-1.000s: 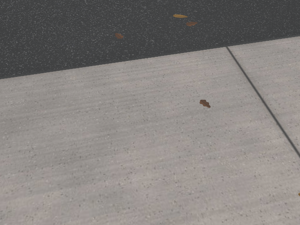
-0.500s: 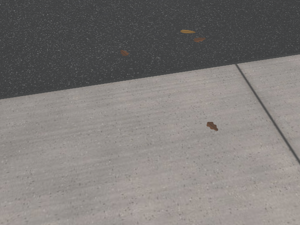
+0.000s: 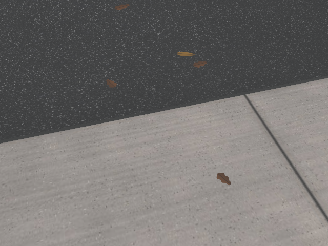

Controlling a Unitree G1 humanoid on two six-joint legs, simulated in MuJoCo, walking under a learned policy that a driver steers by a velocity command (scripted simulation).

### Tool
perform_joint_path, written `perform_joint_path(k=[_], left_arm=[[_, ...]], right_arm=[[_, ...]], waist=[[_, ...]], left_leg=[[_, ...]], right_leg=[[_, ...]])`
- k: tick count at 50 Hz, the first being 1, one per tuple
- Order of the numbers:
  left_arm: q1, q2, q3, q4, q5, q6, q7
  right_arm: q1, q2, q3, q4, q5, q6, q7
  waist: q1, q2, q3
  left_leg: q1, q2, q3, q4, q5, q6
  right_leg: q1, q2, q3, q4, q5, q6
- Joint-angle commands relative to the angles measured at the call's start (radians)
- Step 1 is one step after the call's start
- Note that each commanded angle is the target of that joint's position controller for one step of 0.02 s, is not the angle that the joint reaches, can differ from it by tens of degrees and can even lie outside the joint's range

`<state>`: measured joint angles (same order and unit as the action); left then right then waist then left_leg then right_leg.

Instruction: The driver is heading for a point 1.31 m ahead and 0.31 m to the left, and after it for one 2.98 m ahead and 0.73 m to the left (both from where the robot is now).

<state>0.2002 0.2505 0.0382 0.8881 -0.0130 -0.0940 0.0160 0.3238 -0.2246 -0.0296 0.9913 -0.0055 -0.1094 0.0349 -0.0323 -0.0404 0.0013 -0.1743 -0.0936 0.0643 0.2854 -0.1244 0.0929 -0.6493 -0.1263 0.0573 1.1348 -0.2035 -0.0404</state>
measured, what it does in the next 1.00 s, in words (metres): walks ahead: right foot, then left foot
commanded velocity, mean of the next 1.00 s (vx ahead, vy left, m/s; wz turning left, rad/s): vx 0.50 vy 0.00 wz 0.00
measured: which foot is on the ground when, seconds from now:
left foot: down 0.00-0.32, up 0.34-0.84, down 0.86-1.00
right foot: up 0.00-0.28, down 0.30-0.88, up 0.90-1.00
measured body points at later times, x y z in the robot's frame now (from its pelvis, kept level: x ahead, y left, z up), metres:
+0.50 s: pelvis +0.27 -0.08 +0.00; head +0.29 -0.10 +0.45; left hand +0.33 +0.18 -0.12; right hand +0.36 -0.35 -0.14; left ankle +0.27 +0.08 -0.66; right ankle +0.29 -0.16 -0.74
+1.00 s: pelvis +0.55 -0.01 -0.01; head +0.57 +0.00 +0.44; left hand +0.57 +0.25 -0.15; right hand +0.67 -0.27 -0.13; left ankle +0.61 +0.07 -0.74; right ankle +0.44 -0.16 -0.65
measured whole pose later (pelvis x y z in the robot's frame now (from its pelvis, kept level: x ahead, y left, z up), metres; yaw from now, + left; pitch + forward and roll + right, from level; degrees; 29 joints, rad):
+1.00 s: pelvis +0.55 -0.01 -0.01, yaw +1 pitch +2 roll +0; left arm 0.31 0.25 0.05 0.97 -0.02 -0.10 0.00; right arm 0.16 -0.24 -0.05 0.90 0.00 -0.10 0.04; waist 0.01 -0.02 0.03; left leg -0.36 -0.03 0.06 0.48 -0.15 0.07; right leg -0.39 -0.04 0.03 1.18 -0.37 -0.05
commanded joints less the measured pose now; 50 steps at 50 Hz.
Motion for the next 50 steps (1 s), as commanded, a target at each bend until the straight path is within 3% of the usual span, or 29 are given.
perform_joint_path(k=[1, 6, 9, 11, 13, 14, 15, 16, 17, 18, 19, 20, 21, 22, 23, 25, 28, 32, 38, 41, 42, 43, 44, 45, 46, 47, 48, 49, 50], left_arm=[[0.033, 0.043, 0.012, -0.043, 0.012, 0.005, 0.007], [-0.156, 0.029, 0.005, -0.091, 0.0, -0.006, -0.01], [-0.236, 0.034, 0.001, -0.122, -0.009, -0.011, -0.028], [-0.254, 0.048, 0.003, -0.14, -0.01, -0.019, -0.041], [-0.192, 0.076, 0.015, -0.133, -0.01, -0.028, -0.048], [-0.09, 0.105, 0.033, -0.104, -0.007, -0.03, -0.047], [0.1, 0.165, 0.061, -0.049, -0.005, -0.033, -0.04], [0.269, 0.279, 0.089, -0.021, 0.016, -0.03, -0.034], [0.307, 0.251, 0.081, -0.005, 0.011, -0.024, -0.04], [0.24, 0.173, 0.056, -0.017, 0.006, -0.026, -0.041], [0.145, 0.131, 0.042, -0.041, 0.006, -0.024, -0.04], [0.067, 0.103, 0.031, -0.053, 0.009, -0.023, -0.045], [0.029, 0.076, 0.023, -0.057, 0.014, -0.026, -0.049], [0.022, 0.064, 0.02, -0.049, 0.018, -0.026, -0.053], [0.037, 0.066, 0.021, -0.037, 0.018, -0.029, -0.054], [0.074, 0.094, 0.029, -0.013, 0.018, -0.032, -0.047], [0.125, 0.111, 0.033, 0.012, 0.017, -0.024, -0.03], [0.178, 0.124, 0.033, 0.035, 0.008, -0.015, -0.016], [0.255, 0.136, 0.042, 0.088, -0.003, 0.007, -0.006], [0.222, 0.158, 0.051, 0.087, -0.005, 0.019, -0.001], [0.198, 0.161, 0.052, 0.082, -0.003, 0.024, -0.001], [0.186, 0.139, 0.042, 0.074, 0.003, 0.029, -0.002], [0.201, 0.106, 0.026, 0.048, 0.022, 0.026, -0.001], [0.33, -0.036, -0.012, 0.055, 0.012, 0.002, -0.016], [0.258, 0.078, 0.013, 0.062, -0.013, -0.022, -0.02], [0.161, 0.127, 0.027, 0.028, -0.033, -0.035, -0.021], [0.111, 0.126, 0.028, 0.018, -0.028, -0.036, -0.013], [0.088, 0.117, 0.036, 0.014, -0.012, -0.03, -0.006], [0.112, 0.098, 0.039, 0.017, -0.007, -0.016, -0.004]], right_arm=[[-0.038, -0.132, -0.021, -0.055, 0.002, -0.017, -0.02], [0.06, -0.165, -0.027, -0.032, 0.02, -0.001, -0.035], [0.108, -0.168, -0.029, -0.01, 0.025, 0.011, -0.036], [0.115, -0.174, -0.034, -0.003, 0.026, 0.021, -0.038], [0.092, -0.189, -0.04, -0.005, 0.027, 0.032, -0.04], [0.069, -0.185, -0.037, -0.012, 0.024, 0.037, -0.04], [0.059, -0.152, -0.024, -0.025, 0.012, 0.039, -0.039], [0.128, -0.063, 0.006, -0.054, 0.001, 0.025, -0.034], [0.169, -0.024, 0.02, -0.041, 0.018, -0.002, -0.028], [0.094, -0.142, -0.009, -0.054, 0.041, -0.021, -0.024], [0.012, -0.165, -0.015, -0.08, 0.051, -0.027, -0.025], [-0.027, -0.153, -0.018, -0.086, 0.039, -0.023, -0.03], [-0.032, -0.144, -0.025, -0.086, 0.026, -0.011, -0.036], [-0.014, -0.12, -0.025, -0.082, 0.023, 0.004, -0.036], [0.003, -0.097, -0.023, -0.076, 0.022, 0.016, -0.037], [-0.018, -0.089, -0.026, -0.087, 0.018, 0.029, -0.04], [-0.136, -0.087, -0.03, -0.128, 0.01, 0.03, -0.041], [-0.277, -0.067, -0.023, -0.166, 0.014, 0.023, -0.03], [-0.422, -0.073, -0.017, -0.224, 0.026, 0.009, 0.0], [-0.36, -0.108, -0.03, -0.219, 0.027, -0.001, 0.011], [-0.265, -0.135, -0.047, -0.193, 0.025, -0.003, 0.008], [-0.088, -0.183, -0.073, -0.136, 0.024, -0.002, 0.001], [0.1, -0.266, -0.094, -0.1, 0.011, 0.002, -0.01], [0.134, -0.302, -0.097, -0.082, 0.006, 0.005, -0.002], [0.102, -0.208, -0.072, -0.091, 0.016, 0.003, -0.001], [0.011, -0.17, -0.06, -0.108, 0.019, 0.0, -0.004], [-0.077, -0.149, -0.051, -0.128, 0.015, -0.001, -0.003], [-0.122, -0.122, -0.044, -0.132, 0.006, -0.003, 0.0], [-0.134, -0.101, -0.037, -0.126, -0.004, -0.006, 0.002]], waist=[[0.046, 0.078, 0.054], [-0.023, 0.083, 0.057], [-0.05, 0.092, 0.078], [-0.043, 0.098, 0.081], [0.003, 0.117, 0.05], [0.062, 0.116, -0.007], [0.138, 0.086, -0.13], [0.152, -0.11, -0.302], [0.139, -0.263, -0.39], [0.137, -0.164, -0.271], [0.111, -0.101, -0.169], [0.078, -0.024, -0.099], [0.048, -0.023, -0.062], [0.026, -0.037, -0.046], [0.016, -0.037, -0.038], [0.006, -0.023, -0.012], [0.029, -0.009, 0.018], [0.07, -0.018, 0.048], [0.102, -0.021, 0.098], [0.05, -0.047, 0.05], [-0.006, -0.056, -0.009], [-0.082, -0.037, -0.113], [-0.129, 0.103, -0.269], [-0.05, 0.364, -0.388], [-0.081, 0.244, -0.329], [-0.063, 0.194, -0.191], [-0.026, 0.097, -0.119], [0.002, 0.077, -0.066], [0.034, 0.103, -0.059]], left_leg=[[-0.093, 0.283, -0.217, -0.203, 0.065, 0.171], [0.014, 0.271, -0.162, -0.182, 0.073, 0.123], [0.109, 0.307, -0.172, -0.139, 0.056, 0.118], [0.17, 0.338, -0.186, -0.096, 0.067, 0.107], [0.193, 0.349, -0.188, -0.018, 0.187, 0.087], [0.181, 0.314, -0.155, 0.102, 0.355, 0.066], [0.086, 0.251, -0.103, 0.333, 0.409, 0.035], [-0.268, 0.127, -0.021, 0.738, 0.111, -0.033], [-0.514, 0.028, -0.113, 0.965, -0.417, -0.052], [-0.61, 0.096, -0.189, 1.061, -0.386, -0.028], [-0.616, 0.151, -0.162, 1.047, -0.293, -0.015], [-0.573, 0.192, -0.14, 0.986, -0.21, -0.02], [-0.52, 0.223, -0.141, 0.919, -0.158, -0.024], [-0.467, 0.235, -0.138, 0.886, -0.127, -0.03], [-0.444, 0.234, -0.128, 0.866, -0.111, -0.037], [-0.479, 0.239, -0.121, 0.811, -0.058, -0.052], [-0.568, 0.241, -0.117, 0.652, 0.071, -0.072], [-0.53, 0.209, -0.085, 0.419, 0.227, -0.073], [-0.553, 0.182, -0.077, 0.266, 0.16, -0.042], [-0.405, 0.14, -0.042, 0.229, 0.057, -0.004], [-0.259, 0.102, -0.009, 0.216, 0.05, 0.015], [-0.014, 0.093, -0.009, 0.221, 0.072, 0.045], [0.307, 0.301, -0.257, 0.233, 0.081, 0.114], [0.593, 0.493, -0.738, 0.086, -0.123, 0.265], [0.544, 0.463, -0.759, 0.023, -0.208, 0.22], [0.404, 0.436, -0.604, 0.007, -0.155, 0.174], [0.247, 0.402, -0.488, -0.019, -0.045, 0.151], [0.126, 0.366, -0.404, -0.05, 0.032, 0.141], [0.057, 0.338, -0.349, -0.08, 0.063, 0.132]], right_leg=[[-0.032, -0.042, 0.003, -0.142, 0.151, 0.028], [0.004, 0.012, -0.043, -0.463, 0.306, 0.038], [-0.003, 0.028, -0.046, -0.551, 0.26, 0.03], [0.007, 0.037, -0.045, -0.595, 0.187, 0.005], [0.116, 0.066, -0.068, -0.635, 0.117, -0.024], [0.258, 0.099, -0.096, -0.658, 0.104, -0.047], [0.518, 0.074, -0.063, -0.644, 0.126, -0.087], [0.925, -0.182, 0.301, -0.655, 0.09, -0.216], [1.068, -0.293, 0.67, -0.817, -0.036, -0.305], [0.971, -0.26, 0.59, -0.836, -0.071, -0.255], [0.83, -0.224, 0.432, -0.847, -0.006, -0.216], [0.687, -0.179, 0.32, -0.885, 0.082, -0.197], [0.596, -0.138, 0.243, -0.92, 0.13, -0.179], [0.537, -0.113, 0.196, -0.95, 0.152, -0.172], [0.507, -0.099, 0.163, -0.969, 0.195, -0.179], [0.494, -0.093, 0.111, -0.993, 0.28, -0.191], [0.532, -0.091, 0.07, -1.01, 0.327, -0.186], [0.549, -0.064, 0.011, -1.03, 0.271, -0.157], [0.717, -0.129, 0.015, -0.971, 0.27, -0.147], [0.752, -0.141, 0.006, -0.87, 0.484, -0.122], [0.735, -0.115, -0.019, -0.761, 0.651, -0.105], [0.653, -0.058, -0.058, -0.558, 0.695, -0.077], [0.417, 0.015, -0.105, -0.216, 0.367, -0.039], [0.041, 0.198, -0.037, 0.092, -0.339, 0.012], [-0.066, 0.145, 0.083, 0.205, -0.365, -0.01], [-0.118, 0.095, 0.055, 0.206, -0.272, -0.027], [-0.072, 0.039, 0.027, 0.159, -0.169, -0.025], [-0.027, 0.008, 0.018, 0.103, -0.113, -0.02], [0.037, -0.017, 0.026, 0.068, -0.076, -0.02]])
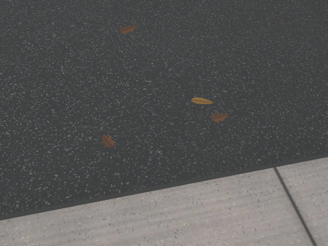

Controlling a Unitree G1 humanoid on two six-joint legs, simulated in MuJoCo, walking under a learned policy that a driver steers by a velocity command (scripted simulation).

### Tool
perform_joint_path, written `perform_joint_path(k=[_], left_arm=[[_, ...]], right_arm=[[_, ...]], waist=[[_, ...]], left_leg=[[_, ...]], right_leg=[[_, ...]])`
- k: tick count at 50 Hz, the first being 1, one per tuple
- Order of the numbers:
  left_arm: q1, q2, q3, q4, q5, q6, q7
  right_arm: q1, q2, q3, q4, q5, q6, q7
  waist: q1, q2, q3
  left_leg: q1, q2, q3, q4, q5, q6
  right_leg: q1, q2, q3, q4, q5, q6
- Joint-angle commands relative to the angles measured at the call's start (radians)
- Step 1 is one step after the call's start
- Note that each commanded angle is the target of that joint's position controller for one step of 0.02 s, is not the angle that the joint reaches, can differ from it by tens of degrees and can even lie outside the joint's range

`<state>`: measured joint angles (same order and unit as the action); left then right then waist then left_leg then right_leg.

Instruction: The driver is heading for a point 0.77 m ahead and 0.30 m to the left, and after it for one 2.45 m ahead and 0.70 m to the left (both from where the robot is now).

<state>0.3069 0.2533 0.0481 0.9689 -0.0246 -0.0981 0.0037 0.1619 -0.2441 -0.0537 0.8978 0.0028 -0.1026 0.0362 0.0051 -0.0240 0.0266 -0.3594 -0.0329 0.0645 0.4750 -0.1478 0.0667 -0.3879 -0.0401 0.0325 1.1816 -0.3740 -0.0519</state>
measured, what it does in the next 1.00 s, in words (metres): walks ahead, turning left: right foot, then left foot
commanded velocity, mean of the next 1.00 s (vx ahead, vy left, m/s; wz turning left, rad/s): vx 0.50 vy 0.00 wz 0.31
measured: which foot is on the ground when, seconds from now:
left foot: down 0.00-0.44, up 0.46-0.96, down 0.98-1.00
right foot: up 0.00-0.42, down 0.44-1.00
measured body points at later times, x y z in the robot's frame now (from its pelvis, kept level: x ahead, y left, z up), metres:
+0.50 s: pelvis +0.27 -0.05 -0.01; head +0.31 -0.06 +0.44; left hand +0.45 +0.20 -0.10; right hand +0.25 -0.32 -0.16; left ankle +0.09 +0.08 -0.67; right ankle +0.38 -0.15 -0.74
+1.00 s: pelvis +0.52 +0.03 -0.02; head +0.54 +0.05 +0.43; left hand +0.43 +0.30 -0.16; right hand +0.79 -0.14 -0.11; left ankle +0.59 +0.14 -0.74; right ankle +0.39 -0.16 -0.72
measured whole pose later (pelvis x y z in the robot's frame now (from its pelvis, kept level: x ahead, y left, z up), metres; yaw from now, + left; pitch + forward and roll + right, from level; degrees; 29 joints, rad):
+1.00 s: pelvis +0.52 +0.03 -0.02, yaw +21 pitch +1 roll -2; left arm 0.31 0.27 0.09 0.97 -0.01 -0.05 0.02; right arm 0.06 -0.25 -0.09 0.76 0.03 -0.03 0.05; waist 0.03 0.01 0.04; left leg -0.51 0.02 0.08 0.63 -0.16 0.13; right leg 0.03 -0.13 -0.30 0.58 -0.46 0.06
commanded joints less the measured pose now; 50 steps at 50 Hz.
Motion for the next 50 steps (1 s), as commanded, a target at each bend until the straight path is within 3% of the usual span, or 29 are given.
perform_joint_path(k=[1, 2, 5, 11, 15, 18, 20, 21, 22, 23, 24, 25, 27, 28, 30, 33, 39, 42, 45, 47, 48, 49, 50], left_arm=[[0.025, 0.071, 0.028, -0.059, 0.005, 0.001, 0.009], [0.032, 0.056, 0.027, -0.057, 0.005, 0.011, 0.01], [-0.064, 0.063, 0.033, -0.092, 0.016, 0.023, 0.015], [-0.263, 0.036, 0.024, -0.149, 0.015, 0.012, -0.001], [-0.387, 0.036, 0.015, -0.194, 0.008, 0.003, -0.021], [-0.401, 0.058, 0.018, -0.216, 0.004, -0.015, -0.038], [-0.302, 0.099, 0.035, -0.194, 0.005, -0.025, -0.038], [-0.158, 0.14, 0.058, -0.151, 0.008, -0.027, -0.031], [0.037, 0.209, 0.08, -0.111, 0.025, -0.03, -0.02], [0.14, 0.302, 0.101, -0.09, 0.038, -0.021, -0.016], [0.144, 0.206, 0.075, -0.089, 0.033, -0.017, -0.016], [0.051, 0.147, 0.056, -0.106, 0.027, -0.018, -0.013], [-0.089, 0.079, 0.034, -0.119, 0.027, -0.019, -0.016], [-0.122, 0.058, 0.028, -0.116, 0.035, -0.023, -0.018], [-0.132, 0.062, 0.033, -0.101, 0.039, -0.027, -0.017], [-0.113, 0.099, 0.046, -0.082, 0.043, -0.031, -0.003], [-0.061, 0.141, 0.058, -0.064, 0.036, -0.015, 0.021], [-0.011, 0.16, 0.066, -0.05, 0.023, 0.0, 0.024], [-0.001, 0.183, 0.076, -0.045, 0.008, 0.02, 0.022], [-0.029, 0.215, 0.084, -0.055, -0.001, 0.032, 0.024], [-0.053, 0.223, 0.085, -0.061, -0.006, 0.04, 0.024], [-0.053, 0.21, 0.078, -0.068, -0.003, 0.043, 0.025], [-0.034, 0.116, 0.048, -0.1, 0.043, 0.032, 0.021]], right_arm=[[0.035, -0.074, -0.012, -0.024, -0.013, -0.014, 0.003], [0.052, -0.082, -0.014, -0.012, -0.01, -0.016, 0.0], [0.103, -0.126, -0.024, 0.012, -0.008, -0.016, -0.018], [0.194, -0.136, -0.021, 0.046, 0.004, 0.0, -0.04], [0.273, -0.139, -0.023, 0.084, 0.012, 0.015, -0.041], [0.273, -0.158, -0.033, 0.091, 0.018, 0.03, -0.05], [0.233, -0.176, -0.041, 0.08, 0.021, 0.036, -0.052], [0.212, -0.159, -0.035, 0.07, 0.018, 0.038, -0.051], [0.196, -0.119, -0.018, 0.043, 0.006, 0.037, -0.048], [0.323, 0.015, 0.017, 0.029, 0.008, 0.019, -0.044], [0.314, -0.054, 0.003, 0.047, 0.032, 0.002, -0.04], [0.23, -0.132, -0.021, 0.022, 0.053, -0.003, -0.042], [0.144, -0.116, -0.029, 0.004, 0.039, 0.01, -0.052], [0.161, -0.098, -0.037, 0.008, 0.034, 0.026, -0.054], [0.184, -0.049, -0.035, 0.005, 0.035, 0.053, -0.05], [0.128, -0.05, -0.043, -0.032, 0.027, 0.074, -0.052], [-0.054, -0.038, -0.034, -0.099, 0.016, 0.065, -0.016], [-0.148, -0.034, -0.026, -0.145, 0.017, 0.066, 0.002], [-0.18, -0.051, -0.029, -0.184, 0.02, 0.069, 0.018], [-0.112, -0.089, -0.048, -0.188, 0.021, 0.072, 0.021], [0.009, -0.124, -0.07, -0.162, 0.025, 0.072, 0.019], [0.182, -0.194, -0.109, -0.112, 0.028, 0.074, 0.006], [0.275, -0.303, -0.135, -0.09, 0.03, 0.081, -0.016]], waist=[[0.009, 0.099, -0.078], [0.016, 0.098, -0.064], [0.006, 0.073, -0.015], [-0.052, 0.078, 0.024], [-0.092, 0.074, 0.064], [-0.067, 0.092, 0.064], [-0.002, 0.118, 0.007], [0.068, 0.107, -0.081], [0.142, 0.048, -0.235], [0.101, -0.211, -0.399], [0.117, -0.225, -0.449], [0.103, -0.16, -0.278], [0.048, -0.062, -0.11], [0.013, -0.084, -0.073], [-0.014, -0.086, -0.042], [-0.023, -0.047, -0.004], [0.025, -0.021, 0.044], [0.058, -0.012, 0.077], [0.049, -0.031, 0.076], [-0.008, -0.067, 0.008], [-0.082, -0.062, -0.057], [-0.161, -0.025, -0.15], [-0.144, 0.198, -0.208]], left_leg=[[0.208, 0.261, -0.316, -0.297, 0.098, 0.162], [0.183, 0.254, -0.284, -0.316, 0.123, 0.169], [0.187, 0.255, -0.234, -0.354, 0.183, 0.178], [0.251, 0.216, -0.14, -0.368, 0.188, 0.132], [0.352, 0.25, -0.159, -0.326, 0.179, 0.136], [0.407, 0.287, -0.204, -0.254, 0.223, 0.124], [0.39, 0.28, -0.213, -0.158, 0.379, 0.103], [0.345, 0.225, -0.181, -0.007, 0.483, 0.078], [0.162, 0.159, -0.136, 0.269, 0.334, 0.04], [-0.232, -0.006, -0.067, 0.651, -0.174, -0.035], [-0.338, 0.005, -0.203, 0.814, -0.425, -0.032], [-0.411, 0.06, -0.202, 0.864, -0.366, -0.02], [-0.351, 0.143, -0.166, 0.786, -0.212, -0.015], [-0.293, 0.171, -0.172, 0.741, -0.167, -0.012], [-0.242, 0.183, -0.162, 0.711, -0.128, -0.013], [-0.319, 0.187, -0.177, 0.636, -0.024, -0.025], [-0.342, 0.168, -0.105, 0.337, 0.191, -0.033], [-0.366, 0.159, -0.063, 0.246, 0.159, -0.018], [-0.336, 0.129, -0.012, 0.195, 0.037, 0.016], [-0.187, 0.058, 0.053, 0.19, -0.063, 0.054], [-0.025, 0.006, 0.083, 0.147, -0.055, 0.082], [0.25, -0.035, 0.061, 0.089, 0.0, 0.121], [0.506, 0.185, -0.291, 0.066, 0.052, 0.19]], right_leg=[[-0.194, -0.109, 0.046, -0.007, 0.109, -0.005], [-0.191, -0.113, 0.037, -0.033, 0.119, 0.001], [-0.29, -0.125, 0.029, -0.158, 0.231, 0.03], [-0.307, -0.084, -0.012, -0.486, 0.482, 0.042], [-0.319, -0.055, -0.022, -0.606, 0.448, 0.038], [-0.269, -0.035, -0.009, -0.679, 0.364, 0.02], [-0.088, 0.006, -0.035, -0.71, 0.316, -0.001], [0.119, 0.026, -0.052, -0.724, 0.321, -0.026], [0.437, -0.106, 0.073, -0.676, 0.335, -0.085], [0.823, -0.372, 0.493, -0.738, 0.226, -0.227], [0.813, -0.4, 0.674, -0.85, 0.115, -0.246], [0.674, -0.368, 0.515, -0.869, 0.093, -0.19], [0.383, -0.288, 0.277, -0.942, 0.173, -0.132], [0.295, -0.252, 0.189, -0.98, 0.202, -0.113], [0.212, -0.236, 0.094, -1.03, 0.258, -0.118], [0.212, -0.243, -0.003, -1.061, 0.343, -0.131], [0.289, -0.233, -0.162, -1.075, 0.385, -0.107], [0.382, -0.259, -0.201, -1.05, 0.402, -0.1], [0.468, -0.282, -0.235, -0.969, 0.549, -0.079], [0.483, -0.277, -0.266, -0.814, 0.898, -0.057], [0.456, -0.252, -0.292, -0.642, 1.021, -0.037], [0.328, -0.206, -0.309, -0.398, 0.944, 0.004], [0.015, -0.127, -0.301, -0.051, 0.279, 0.055]])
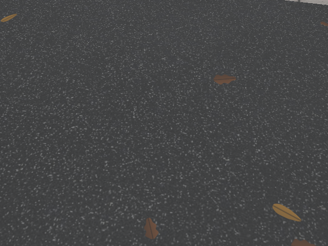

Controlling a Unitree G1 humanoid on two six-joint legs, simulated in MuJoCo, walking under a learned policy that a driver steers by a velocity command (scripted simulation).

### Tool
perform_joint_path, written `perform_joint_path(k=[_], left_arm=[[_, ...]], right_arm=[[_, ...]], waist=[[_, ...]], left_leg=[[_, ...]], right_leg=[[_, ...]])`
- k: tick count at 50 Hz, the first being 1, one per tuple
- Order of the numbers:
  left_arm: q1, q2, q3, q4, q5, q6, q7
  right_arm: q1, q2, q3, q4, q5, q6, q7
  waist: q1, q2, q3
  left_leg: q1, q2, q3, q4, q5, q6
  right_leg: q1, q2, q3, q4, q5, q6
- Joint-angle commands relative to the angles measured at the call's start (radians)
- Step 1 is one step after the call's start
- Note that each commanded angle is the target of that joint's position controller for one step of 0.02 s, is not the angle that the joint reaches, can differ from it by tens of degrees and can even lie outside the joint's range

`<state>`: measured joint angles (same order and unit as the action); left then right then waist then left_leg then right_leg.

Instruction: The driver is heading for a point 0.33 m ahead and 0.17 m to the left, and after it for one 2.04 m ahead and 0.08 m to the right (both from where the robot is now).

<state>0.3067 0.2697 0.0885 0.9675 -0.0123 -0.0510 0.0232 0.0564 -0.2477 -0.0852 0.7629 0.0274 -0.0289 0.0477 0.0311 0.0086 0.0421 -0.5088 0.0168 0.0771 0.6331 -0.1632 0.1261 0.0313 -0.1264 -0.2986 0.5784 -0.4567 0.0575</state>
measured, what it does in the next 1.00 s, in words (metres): walks ahead, turning left: right foot, then left foot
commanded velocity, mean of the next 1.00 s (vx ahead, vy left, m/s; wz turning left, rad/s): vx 0.25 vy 0.00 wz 0.36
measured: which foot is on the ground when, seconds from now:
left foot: down 0.00-0.48, up 0.50-0.82, down 0.84-1.00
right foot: down 0.00-0.00, up 0.02-0.46, down 0.48-0.86, up 0.88-1.00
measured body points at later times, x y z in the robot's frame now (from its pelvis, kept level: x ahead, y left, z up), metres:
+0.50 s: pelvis +0.27 +0.00 +0.01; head +0.31 +0.02 +0.45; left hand +0.44 +0.30 -0.07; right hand +0.39 -0.27 -0.11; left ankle +0.11 +0.08 -0.70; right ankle +0.43 -0.06 -0.72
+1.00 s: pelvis +0.34 +0.02 +0.02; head +0.36 +0.04 +0.47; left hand +0.35 +0.32 -0.11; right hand +0.58 -0.17 -0.08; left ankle +0.30 +0.15 -0.71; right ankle +0.40 -0.07 -0.70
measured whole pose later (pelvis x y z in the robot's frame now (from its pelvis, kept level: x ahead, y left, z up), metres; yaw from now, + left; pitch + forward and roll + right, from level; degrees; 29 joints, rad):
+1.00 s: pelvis +0.34 +0.02 +0.02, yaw +19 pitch +0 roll +0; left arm 0.20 0.28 0.05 0.83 -0.01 0.00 -0.02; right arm 0.17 -0.25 -0.05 0.68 -0.01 0.02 -0.05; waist 0.03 -0.02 0.02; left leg -0.28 0.05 0.02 0.57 -0.30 -0.02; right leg -0.39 0.00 -0.04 0.73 -0.40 -0.01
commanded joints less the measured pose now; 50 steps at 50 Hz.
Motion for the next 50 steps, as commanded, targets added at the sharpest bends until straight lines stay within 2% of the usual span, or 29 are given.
perform_joint_path(k=[1, 2, 3, 4, 5, 6, 8, 10, 15, 19, 22, 23, 24, 25, 26, 27, 28, 29, 31, 33, 36, 39, 41, 42, 43, 44, 45, 47, 50], left_arm=[[0.013, 0.024, -0.021, -0.156, 0.018, -0.057, -0.012], [-0.13, 0.116, -0.003, -0.175, -0.028, -0.093, -0.023], [-0.173, 0.122, -0.002, -0.19, -0.042, -0.108, -0.026], [-0.166, 0.115, -0.001, -0.169, -0.02, -0.11, -0.017], [-0.153, 0.128, 0.01, -0.161, 0.003, -0.101, -0.011], [-0.138, 0.132, 0.015, -0.159, 0.007, -0.086, -0.013], [-0.141, 0.108, 0.014, -0.169, 0.017, -0.063, -0.012], [-0.207, 0.089, 0.009, -0.195, 0.026, -0.053, -0.009], [-0.38, 0.059, -0.008, -0.252, 0.017, -0.061, -0.024], [-0.416, 0.084, -0.005, -0.291, 0.017, -0.071, -0.039], [-0.322, 0.127, 0.01, -0.274, 0.021, -0.081, -0.041], [-0.242, 0.147, 0.016, -0.259, 0.035, -0.087, -0.037], [-0.118, 0.209, 0.027, -0.252, 0.06, -0.088, -0.03], [-0.08, 0.229, 0.023, -0.249, 0.069, -0.07, -0.03], [-0.093, 0.193, 0.023, -0.255, 0.027, -0.05, -0.034], [-0.152, 0.115, 0.002, -0.288, 0.022, -0.034, -0.025], [-0.203, 0.085, -0.012, -0.29, 0.027, -0.016, -0.019], [-0.237, 0.077, -0.018, -0.29, 0.03, -0.004, -0.016], [-0.269, 0.106, -0.01, -0.278, 0.045, 0.004, -0.013], [-0.25, 0.116, -0.008, -0.257, 0.046, -0.001, -0.015], [-0.268, 0.102, -0.016, -0.239, 0.03, 0.0, -0.024], [-0.254, 0.112, -0.021, -0.214, 0.01, 0.012, -0.043], [-0.233, 0.106, -0.031, -0.203, -0.001, 0.019, -0.049], [-0.205, 0.087, -0.041, -0.199, 0.007, 0.016, -0.055], [-0.173, 0.074, -0.042, -0.209, 0.018, 0.01, -0.061], [-0.169, 0.074, -0.041, -0.212, 0.009, 0.01, -0.054], [-0.182, 0.108, -0.03, -0.208, 0.006, 0.017, -0.047], [-0.168, 0.121, -0.015, -0.203, 0.005, 0.035, -0.036], [-0.15, 0.098, -0.009, -0.226, -0.002, 0.054, -0.043]], right_arm=[[0.345, -0.344, -0.097, 0.007, -0.004, -0.013, -0.02], [0.362, -0.248, -0.069, 0.005, -0.012, -0.026, -0.01], [0.325, -0.204, -0.057, 0.008, -0.012, -0.037, -0.011], [0.244, -0.169, -0.045, -0.01, -0.009, -0.043, -0.012], [0.179, -0.136, -0.034, -0.027, -0.012, -0.044, -0.017], [0.154, -0.121, -0.027, -0.041, -0.02, -0.045, -0.022], [0.168, -0.141, -0.03, -0.041, -0.015, -0.049, -0.034], [0.208, -0.17, -0.037, -0.034, -0.011, -0.052, -0.049], [0.269, -0.172, -0.036, -0.02, -0.008, -0.04, -0.066], [0.318, -0.172, -0.038, -0.003, -0.003, -0.013, -0.076], [0.264, -0.166, -0.038, -0.038, -0.006, 0.003, -0.092], [0.227, -0.15, -0.032, -0.06, -0.006, 0.003, -0.091], [0.215, -0.096, -0.012, -0.099, -0.023, -0.001, -0.088], [0.463, -0.033, 0.003, -0.087, -0.015, -0.003, -0.083], [0.527, -0.164, -0.013, -0.064, -0.001, 0.002, -0.077], [0.398, -0.22, -0.033, -0.071, 0.007, 0.02, -0.079], [0.312, -0.227, -0.038, -0.088, 0.003, 0.04, -0.086], [0.276, -0.221, -0.042, -0.099, -0.004, 0.059, -0.092], [0.293, -0.156, -0.033, -0.111, -0.001, 0.082, -0.092], [0.284, -0.101, -0.015, -0.123, -0.013, 0.075, -0.095], [0.265, -0.063, 0.009, -0.118, -0.034, 0.062, -0.089], [0.242, -0.079, 0.01, -0.098, -0.037, 0.062, -0.077], [0.227, -0.109, 0.002, -0.099, -0.043, 0.06, -0.073], [0.219, -0.154, -0.004, -0.118, -0.053, 0.058, -0.079], [0.19, -0.239, -0.022, -0.133, -0.059, 0.063, -0.09], [0.173, -0.224, -0.025, -0.117, -0.057, 0.065, -0.09], [0.128, -0.191, -0.019, -0.135, -0.056, 0.059, -0.089], [0.104, -0.191, -0.025, -0.143, -0.048, 0.044, -0.096], [0.1, -0.181, -0.026, -0.142, -0.032, 0.031, -0.108]], waist=[[-0.083, 0.284, -0.384], [-0.153, 0.115, -0.341], [-0.134, 0.092, -0.227], [-0.085, -0.001, -0.162], [-0.046, 0.004, -0.129], [-0.022, 0.02, -0.119], [-0.008, 0.015, -0.102], [-0.022, 0.014, -0.072], [-0.082, 0.074, -0.019], [-0.095, 0.101, -0.046], [-0.039, 0.131, -0.091], [0.009, 0.117, -0.14], [0.048, 0.007, -0.292], [-0.049, -0.277, -0.46], [-0.053, -0.261, -0.509], [-0.016, -0.165, -0.364], [-0.016, -0.097, -0.259], [-0.029, -0.09, -0.185], [-0.062, -0.136, -0.111], [-0.058, -0.136, -0.132], [-0.063, -0.126, -0.198], [-0.059, -0.135, -0.172], [-0.071, -0.123, -0.124], [-0.064, -0.08, -0.126], [-0.014, 0.072, -0.113], [-0.007, 0.204, -0.116], [-0.019, 0.205, -0.07], [-0.026, 0.223, -0.047], [-0.033, 0.186, -0.07]], left_leg=[[0.899, 0.323, -0.891, -0.296, -0.177, 0.332], [0.881, 0.316, -0.853, -0.375, -0.167, 0.27], [0.781, 0.284, -0.7, -0.36, -0.092, 0.228], [0.625, 0.237, -0.576, -0.353, 0.009, 0.19], [0.497, 0.203, -0.49, -0.362, 0.099, 0.171], [0.421, 0.18, -0.454, -0.384, 0.144, 0.164], [0.354, 0.158, -0.406, -0.411, 0.221, 0.168], [0.329, 0.14, -0.367, -0.425, 0.265, 0.164], [0.284, 0.075, -0.314, -0.4, 0.197, 0.094], [0.339, 0.082, -0.369, -0.264, 0.314, 0.046], [0.407, 0.077, -0.449, -0.112, 0.378, 0.01], [0.381, 0.023, -0.426, 0.003, 0.396, -0.027], [0.239, -0.045, -0.363, 0.268, 0.166, -0.074], [-0.039, -0.187, -0.291, 0.577, -0.626, -0.133], [-0.11, -0.086, -0.298, 0.718, -0.554, -0.153], [-0.169, -0.049, -0.255, 0.756, -0.463, -0.179], [-0.175, -0.017, -0.209, 0.726, -0.394, -0.193], [-0.15, 0.009, -0.195, 0.696, -0.355, -0.199], [-0.042, 0.024, -0.148, 0.6, -0.303, -0.194], [0.017, 0.014, -0.133, 0.471, -0.298, -0.188], [0.156, 0.031, -0.132, 0.229, -0.214, -0.171], [0.287, 0.001, -0.096, -0.014, -0.091, -0.158], [0.407, -0.012, -0.089, -0.197, -0.01, -0.122], [0.476, 0.079, -0.182, -0.223, 0.047, -0.086], [0.46, 0.198, -0.276, -0.22, 0.07, -0.025], [0.317, 0.234, -0.301, -0.28, -0.085, 0.021], [0.274, 0.218, -0.288, -0.309, -0.142, 0.016], [0.272, 0.235, -0.273, -0.287, -0.031, 0.014], [0.321, 0.317, -0.277, -0.225, 0.313, 0.064]], right_leg=[[-0.738, 0.157, 0.255, 0.82, -0.161, -0.019], [-0.852, 0.112, 0.378, 0.86, -0.1, -0.047], [-0.895, 0.071, 0.366, 0.806, -0.007, -0.076], [-0.825, 0.022, 0.373, 0.722, 0.075, -0.081], [-0.744, -0.005, 0.376, 0.637, 0.119, -0.074], [-0.678, -0.02, 0.381, 0.599, 0.146, -0.067], [-0.647, -0.01, 0.364, 0.511, 0.183, -0.04], [-0.677, 0.01, 0.351, 0.391, 0.273, -0.013], [-0.616, 0.09, 0.337, 0.03, 0.54, -0.009], [-0.532, 0.15, 0.341, -0.083, 0.556, -0.032], [-0.435, 0.157, 0.355, -0.147, 0.487, -0.07], [-0.301, 0.126, 0.35, -0.203, 0.609, -0.099], [-0.013, -0.059, 0.493, -0.12, 0.924, -0.165], [0.311, -0.353, 0.83, -0.073, 1.236, -0.37], [0.279, -0.383, 0.953, -0.116, 0.916, -0.399], [0.16, -0.302, 0.798, -0.155, 0.742, -0.351], [0.02, -0.237, 0.671, -0.19, 0.633, -0.308], [-0.108, -0.191, 0.6, -0.223, 0.564, -0.292], [-0.294, -0.124, 0.466, -0.3, 0.504, -0.275], [-0.304, -0.115, 0.433, -0.311, 0.611, -0.307], [-0.3, -0.113, 0.4, -0.298, 0.669, -0.316], [-0.332, -0.078, 0.411, -0.293, 0.393, -0.28], [-0.411, -0.044, 0.435, -0.269, 0.204, -0.215], [-0.467, -0.018, 0.441, -0.233, 0.131, -0.154], [-0.523, 0.071, 0.356, -0.139, 0.05, -0.099], [-0.446, 0.116, 0.27, -0.058, 0.069, -0.067], [-0.441, 0.132, 0.26, 0.019, 0.107, -0.055], [-0.482, 0.136, 0.248, 0.139, 0.095, -0.058], [-0.522, 0.103, 0.263, 0.267, -0.042, -0.068]])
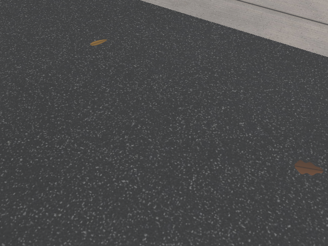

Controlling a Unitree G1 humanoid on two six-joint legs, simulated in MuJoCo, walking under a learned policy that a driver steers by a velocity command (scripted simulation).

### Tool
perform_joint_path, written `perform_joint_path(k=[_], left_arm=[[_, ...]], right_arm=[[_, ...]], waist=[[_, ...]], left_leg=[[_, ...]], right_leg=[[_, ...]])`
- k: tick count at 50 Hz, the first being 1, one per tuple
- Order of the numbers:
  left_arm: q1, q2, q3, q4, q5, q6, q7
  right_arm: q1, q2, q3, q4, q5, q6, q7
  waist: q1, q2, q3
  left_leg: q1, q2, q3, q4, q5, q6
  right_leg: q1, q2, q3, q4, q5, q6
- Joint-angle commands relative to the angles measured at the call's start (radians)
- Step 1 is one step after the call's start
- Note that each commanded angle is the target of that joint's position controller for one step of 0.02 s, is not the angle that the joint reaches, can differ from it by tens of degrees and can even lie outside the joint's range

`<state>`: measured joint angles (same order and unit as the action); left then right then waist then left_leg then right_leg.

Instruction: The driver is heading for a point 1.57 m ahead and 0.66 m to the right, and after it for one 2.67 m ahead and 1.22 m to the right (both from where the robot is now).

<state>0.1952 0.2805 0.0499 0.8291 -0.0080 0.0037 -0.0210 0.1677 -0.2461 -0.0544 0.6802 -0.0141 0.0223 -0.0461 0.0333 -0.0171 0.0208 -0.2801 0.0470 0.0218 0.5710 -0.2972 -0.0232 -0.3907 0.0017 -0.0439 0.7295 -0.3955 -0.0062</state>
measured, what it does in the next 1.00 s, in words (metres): steps on the spot, turning right: right foot, then left foot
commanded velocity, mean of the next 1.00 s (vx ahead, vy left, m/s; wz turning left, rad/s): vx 0.09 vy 0.00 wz -0.52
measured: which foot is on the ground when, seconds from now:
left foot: down 0.00-0.12, up 0.14-0.58, down 0.60-1.00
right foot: up 0.00-0.08, down 0.10-0.60, up 0.62-1.00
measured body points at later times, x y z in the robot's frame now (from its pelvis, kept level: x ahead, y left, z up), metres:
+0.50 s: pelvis +0.01 -0.01 +0.01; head +0.04 -0.04 +0.46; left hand +0.23 +0.22 -0.08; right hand +0.09 -0.33 -0.09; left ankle +0.08 +0.14 -0.70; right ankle +0.01 -0.10 -0.73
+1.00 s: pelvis +0.05 -0.04 +0.01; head +0.06 -0.06 +0.46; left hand +0.35 +0.07 -0.07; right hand -0.06 -0.33 -0.10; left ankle +0.07 +0.12 -0.73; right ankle +0.00 -0.17 -0.72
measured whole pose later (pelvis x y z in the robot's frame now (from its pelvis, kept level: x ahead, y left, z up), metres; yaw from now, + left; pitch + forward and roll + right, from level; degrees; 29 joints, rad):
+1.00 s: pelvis +0.05 -0.04 +0.01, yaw -34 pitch +3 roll +1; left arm 0.18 0.29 0.06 0.62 -0.02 0.00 -0.04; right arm 0.32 -0.31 -0.08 0.73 0.02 -0.05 0.00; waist -0.06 0.00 -0.02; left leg -0.12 0.09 0.10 0.39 -0.31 -0.04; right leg -0.41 -0.05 -0.03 0.65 -0.31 -0.01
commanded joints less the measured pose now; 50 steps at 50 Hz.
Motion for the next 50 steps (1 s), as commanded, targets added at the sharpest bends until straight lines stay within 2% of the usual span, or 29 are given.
perform_joint_path(k=[1, 4, 5, 6, 7, 8, 9, 10, 11, 12, 15, 18, 22, 26, 28, 29, 30, 31, 32, 33, 34, 35, 36, 38, 41, 44, 47, 48, 50], left_arm=[[-0.036, 0.078, 0.029, -0.095, -0.01, 0.003, -0.003], [0.009, 0.071, 0.035, -0.091, -0.009, 0.013, -0.016], [0.016, 0.093, 0.044, -0.097, -0.001, 0.015, -0.014], [0.027, 0.2, 0.071, -0.117, 0.005, 0.013, 0.001], [0.084, 0.274, 0.082, -0.124, 0.033, 0.004, -0.008], [0.101, 0.24, 0.068, -0.133, 0.046, -0.016, -0.011], [0.054, 0.216, 0.062, -0.144, 0.037, -0.028, -0.005], [0.006, 0.206, 0.061, -0.154, 0.017, -0.027, 0.007], [-0.028, 0.189, 0.055, -0.164, 0.0, -0.021, 0.018], [-0.036, 0.179, 0.049, -0.168, -0.004, -0.012, 0.027], [-0.017, 0.178, 0.051, -0.183, -0.001, 0.003, 0.044], [-0.012, 0.192, 0.059, -0.196, -0.004, 0.014, 0.054], [-0.031, 0.204, 0.067, -0.219, 0.0, 0.026, 0.051], [-0.051, 0.204, 0.071, -0.239, -0.006, 0.035, 0.041], [-0.077, 0.198, 0.07, -0.251, -0.016, 0.042, 0.042], [-0.089, 0.19, 0.068, -0.257, -0.023, 0.046, 0.046], [-0.067, 0.157, 0.059, -0.264, -0.02, 0.046, 0.048], [-0.013, 0.103, 0.045, -0.272, -0.013, 0.041, 0.044], [-0.023, 0.178, 0.07, -0.281, -0.01, 0.029, 0.04], [0.004, 0.238, 0.09, -0.257, -0.007, 0.027, 0.038], [0.005, 0.23, 0.093, -0.241, -0.011, 0.032, 0.036], [0.009, 0.197, 0.085, -0.231, -0.009, 0.041, 0.035], [-0.004, 0.174, 0.077, -0.238, -0.009, 0.043, 0.029], [-0.058, 0.141, 0.064, -0.266, -0.018, 0.032, 0.015], [-0.117, 0.115, 0.051, -0.298, -0.014, 0.015, 0.006], [-0.119, 0.09, 0.038, -0.307, -0.012, 0.001, -0.007], [-0.086, 0.08, 0.03, -0.292, -0.012, -0.012, -0.016], [-0.065, 0.085, 0.031, -0.284, -0.014, -0.015, -0.017], [0.046, 0.087, 0.037, -0.236, -0.015, -0.02, -0.016]], right_arm=[[-0.021, -0.185, -0.06, -0.06, 0.014, -0.019, -0.016], [-0.062, -0.192, -0.066, -0.055, 0.032, -0.003, -0.019], [-0.022, -0.178, -0.066, -0.038, 0.033, -0.001, -0.017], [0.018, -0.127, -0.056, -0.044, 0.007, -0.001, -0.014], [-0.1, -0.091, -0.037, -0.112, -0.005, -0.006, -0.021], [-0.113, -0.125, -0.046, -0.103, 0.003, -0.01, -0.023], [-0.098, -0.143, -0.053, -0.088, 0.013, -0.011, -0.021], [-0.082, -0.149, -0.059, -0.064, 0.009, -0.011, -0.026], [-0.083, -0.16, -0.064, -0.059, 0.003, -0.009, -0.031], [-0.072, -0.152, -0.064, -0.055, 0.004, -0.009, -0.031], [-0.05, -0.118, -0.055, -0.049, 0.014, -0.017, -0.023], [-0.078, -0.107, -0.047, -0.054, 0.013, -0.025, -0.017], [-0.084, -0.12, -0.049, -0.055, 0.019, -0.039, 0.0], [-0.061, -0.134, -0.055, -0.053, 0.026, -0.06, 0.018], [-0.018, -0.134, -0.058, -0.041, 0.028, -0.07, 0.029], [0.016, -0.14, -0.063, -0.029, 0.025, -0.074, 0.032], [0.041, -0.186, -0.075, -0.026, 0.013, -0.072, 0.029], [0.005, -0.265, -0.088, -0.046, -0.006, -0.061, 0.02], [0.004, -0.252, -0.086, -0.051, -0.038, -0.061, 0.026], [-0.019, -0.205, -0.072, -0.066, -0.027, -0.063, 0.024], [-0.041, -0.167, -0.062, -0.067, -0.01, -0.06, 0.017], [-0.045, -0.152, -0.055, -0.069, 0.01, -0.058, 0.011], [-0.03, -0.154, -0.052, -0.065, 0.019, -0.057, 0.004], [0.025, -0.173, -0.054, -0.06, 0.01, -0.058, -0.004], [0.084, -0.199, -0.063, -0.05, 0.009, -0.067, -0.001], [0.08, -0.228, -0.073, -0.048, 0.017, -0.077, 0.012], [0.085, -0.238, -0.075, -0.029, 0.031, -0.087, 0.037], [0.087, -0.239, -0.074, -0.021, 0.038, -0.088, 0.047], [0.067, -0.223, -0.065, -0.009, 0.052, -0.085, 0.06]], waist=[[-0.035, 0.194, -0.062], [-0.008, 0.169, -0.091], [-0.013, 0.111, -0.082], [-0.047, -0.136, -0.096], [0.018, -0.319, -0.095], [0.039, -0.169, -0.142], [0.012, -0.105, -0.127], [-0.008, -0.044, -0.114], [-0.017, -0.042, -0.103], [-0.028, -0.057, -0.112], [-0.028, -0.079, -0.131], [-0.012, -0.096, -0.123], [-0.003, -0.131, -0.097], [-0.004, -0.146, -0.106], [-0.035, -0.144, -0.114], [-0.057, -0.134, -0.117], [-0.05, -0.069, -0.139], [0.014, 0.196, -0.131], [-0.004, 0.293, -0.103], [-0.002, 0.192, -0.103], [0.0, 0.153, -0.085], [-0.009, 0.162, -0.063], [-0.029, 0.177, -0.04], [-0.07, 0.18, -0.021], [-0.111, 0.177, -0.025], [-0.107, 0.182, -0.012], [-0.089, 0.18, 0.006], [-0.076, 0.176, 0.006], [-0.006, 0.133, -0.006]], left_leg=[[0.108, 0.289, -0.206, -0.145, 0.494, 0.212], [0.08, 0.238, -0.107, -0.052, 0.441, 0.151], [0.033, 0.194, -0.054, 0.03, 0.315, 0.097], [-0.134, 0.083, 0.065, 0.288, 0.049, -0.004], [-0.369, -0.078, 0.003, 0.489, -0.396, -0.045], [-0.405, -0.052, -0.111, 0.642, -0.411, -0.04], [-0.425, -0.034, -0.126, 0.681, -0.335, -0.03], [-0.433, -0.019, -0.125, 0.658, -0.252, -0.03], [-0.432, -0.006, -0.133, 0.621, -0.185, -0.035], [-0.384, -0.014, -0.125, 0.611, -0.142, -0.043], [-0.354, -0.043, -0.11, 0.516, -0.066, -0.061], [-0.324, -0.053, -0.118, 0.354, -0.033, -0.074], [-0.223, -0.071, -0.121, 0.214, -0.044, -0.07], [-0.139, -0.091, -0.122, 0.082, -0.062, -0.047], [-0.051, -0.098, -0.109, -0.076, 0.015, -0.025], [0.035, -0.084, -0.102, -0.192, 0.12, -0.009], [0.152, 0.032, -0.181, -0.227, 0.193, 0.034], [0.227, 0.242, -0.393, -0.245, 0.394, 0.148], [0.166, 0.365, -0.542, -0.269, 0.491, 0.294], [0.158, 0.348, -0.481, -0.28, 0.337, 0.295], [0.157, 0.272, -0.395, -0.292, 0.119, 0.239], [0.175, 0.215, -0.341, -0.308, -0.032, 0.2], [0.186, 0.207, -0.321, -0.328, -0.089, 0.194], [0.199, 0.194, -0.27, -0.367, -0.146, 0.191], [0.246, 0.222, -0.237, -0.388, -0.158, 0.201], [0.187, 0.235, -0.161, -0.4, -0.121, 0.196], [0.088, 0.226, -0.104, -0.39, -0.086, 0.198], [0.074, 0.233, -0.1, -0.376, -0.086, 0.199], [-0.015, 0.218, -0.058, -0.285, -0.089, 0.178]], right_leg=[[-0.092, -0.03, 0.001, 0.1, -0.095, -0.007], [0.048, 0.011, -0.058, -0.119, 0.13, -0.026], [0.11, 0.011, -0.007, -0.223, 0.264, -0.049], [0.231, -0.168, 0.287, -0.322, 0.573, -0.126], [0.298, -0.367, 0.616, -0.403, 0.762, -0.331], [0.341, -0.381, 0.61, -0.399, 0.718, -0.372], [0.334, -0.337, 0.519, -0.372, 0.682, -0.328], [0.32, -0.284, 0.45, -0.361, 0.623, -0.272], [0.307, -0.259, 0.42, -0.361, 0.602, -0.242], [0.272, -0.226, 0.387, -0.366, 0.604, -0.227], [0.286, -0.185, 0.358, -0.373, 0.566, -0.223], [0.286, -0.173, 0.387, -0.377, 0.44, -0.219], [0.206, -0.162, 0.455, -0.386, 0.309, -0.224], [0.212, -0.156, 0.541, -0.354, 0.374, -0.218], [0.209, -0.13, 0.558, -0.314, 0.415, -0.192], [0.174, -0.099, 0.545, -0.285, 0.384, -0.16], [0.087, -0.05, 0.498, -0.206, 0.233, -0.11], [-0.076, 0.092, 0.314, 0.007, -0.098, -0.043], [-0.195, 0.126, 0.207, 0.236, -0.272, 0.008], [-0.215, 0.061, 0.206, 0.375, -0.189, 0.031], [-0.245, 0.036, 0.186, 0.408, -0.096, 0.043], [-0.289, 0.025, 0.166, 0.437, -0.027, 0.059], [-0.334, 0.01, 0.149, 0.459, 0.016, 0.072], [-0.357, -0.009, 0.096, 0.408, 0.057, 0.081], [-0.357, -0.039, 0.074, 0.284, 0.071, 0.082], [-0.252, -0.06, 0.038, 0.141, 0.079, 0.056], [-0.074, -0.042, -0.002, -0.004, 0.042, 0.014], [-0.021, -0.035, -0.01, -0.057, 0.052, -0.003], [0.189, 0.009, -0.053, -0.206, 0.149, -0.037]])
